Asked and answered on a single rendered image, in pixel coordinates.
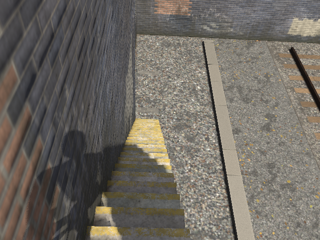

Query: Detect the stairs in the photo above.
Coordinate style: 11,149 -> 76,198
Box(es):
85,118 -> 191,240

